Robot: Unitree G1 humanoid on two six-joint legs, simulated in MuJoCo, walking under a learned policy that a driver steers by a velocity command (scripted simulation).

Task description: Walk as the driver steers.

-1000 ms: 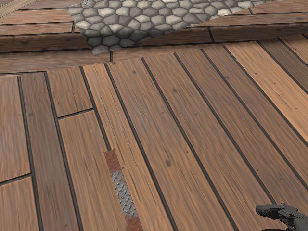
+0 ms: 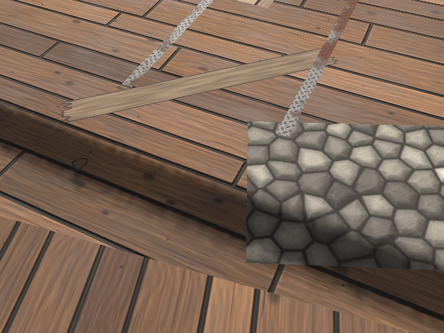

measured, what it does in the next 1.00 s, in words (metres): walks ahead, turning right: right foot, then left foot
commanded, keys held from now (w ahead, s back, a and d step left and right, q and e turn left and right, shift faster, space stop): w+e+shift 0.86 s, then w+shift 0.14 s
